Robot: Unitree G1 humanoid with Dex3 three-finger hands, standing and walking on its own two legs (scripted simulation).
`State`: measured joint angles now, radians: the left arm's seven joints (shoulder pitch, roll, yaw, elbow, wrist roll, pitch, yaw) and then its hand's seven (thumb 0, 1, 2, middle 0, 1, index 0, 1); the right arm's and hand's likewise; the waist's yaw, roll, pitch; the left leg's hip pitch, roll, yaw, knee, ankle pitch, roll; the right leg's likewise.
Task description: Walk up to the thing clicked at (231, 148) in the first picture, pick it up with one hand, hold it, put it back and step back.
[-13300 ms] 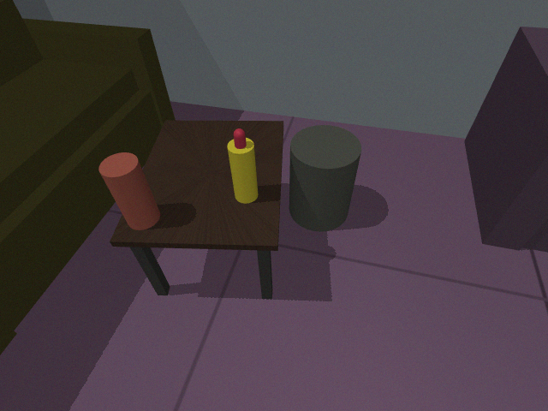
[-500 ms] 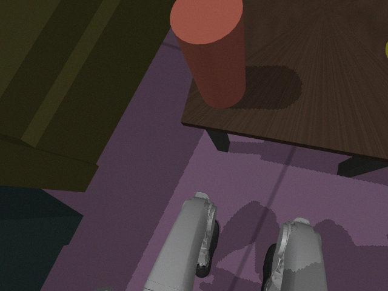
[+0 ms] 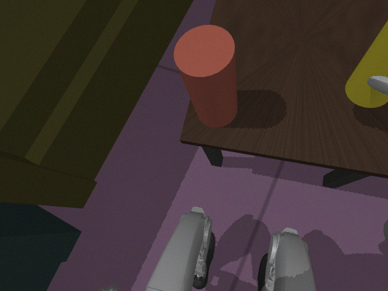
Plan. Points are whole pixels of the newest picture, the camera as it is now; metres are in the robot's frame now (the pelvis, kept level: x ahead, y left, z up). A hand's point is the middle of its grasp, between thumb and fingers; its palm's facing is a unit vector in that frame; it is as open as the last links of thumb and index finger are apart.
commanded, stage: lift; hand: right
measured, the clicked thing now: out of the picture +0.56 -0.22 +0.06
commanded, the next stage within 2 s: hold in 1.46 s
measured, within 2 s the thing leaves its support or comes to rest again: neither
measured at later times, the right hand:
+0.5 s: hand out of the picture +0.46 -0.23 +0.10, palm faces +0.31 +0.95 -0.05, open 11.4 cm
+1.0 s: hand out of the picture +0.41 -0.21 +0.15, palm faces +0.29 +0.95 -0.06, open 11.4 cm
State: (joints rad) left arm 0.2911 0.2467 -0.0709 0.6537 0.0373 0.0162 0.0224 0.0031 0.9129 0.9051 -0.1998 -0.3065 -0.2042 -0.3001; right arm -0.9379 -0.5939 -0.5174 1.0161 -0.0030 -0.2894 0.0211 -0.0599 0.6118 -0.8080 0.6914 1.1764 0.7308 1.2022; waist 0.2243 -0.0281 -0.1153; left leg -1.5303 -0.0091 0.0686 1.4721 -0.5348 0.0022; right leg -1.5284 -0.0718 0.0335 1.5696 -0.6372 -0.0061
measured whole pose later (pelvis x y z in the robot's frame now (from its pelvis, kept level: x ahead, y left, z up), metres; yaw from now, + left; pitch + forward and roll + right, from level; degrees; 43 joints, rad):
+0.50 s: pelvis +0.03 +0.00 +0.09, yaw -2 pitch +22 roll +3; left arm 0.30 0.23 0.00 0.71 0.03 -0.04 0.03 0.01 0.88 0.93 -0.20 -0.30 -0.19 -0.31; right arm -0.52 -0.32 -0.37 0.79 0.07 -0.34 -0.04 -0.05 0.61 -0.81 0.70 1.15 0.74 1.17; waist 0.12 -0.01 -0.11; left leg -1.03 -0.01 0.06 1.11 -0.46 0.00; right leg -1.04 -0.06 0.01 1.19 -0.55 0.00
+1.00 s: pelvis +0.04 +0.01 +0.13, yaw -3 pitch +14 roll +2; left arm 0.27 0.21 0.02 0.73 0.03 -0.07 0.05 0.01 0.89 0.91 -0.19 -0.30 -0.19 -0.30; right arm -0.31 -0.21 -0.27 0.65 0.09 -0.40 -0.06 -0.05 0.61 -0.81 0.69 1.18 0.73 1.20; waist 0.07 -0.01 -0.07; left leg -0.76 0.00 0.04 0.92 -0.40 0.00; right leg -0.75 -0.05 -0.01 0.97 -0.47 0.00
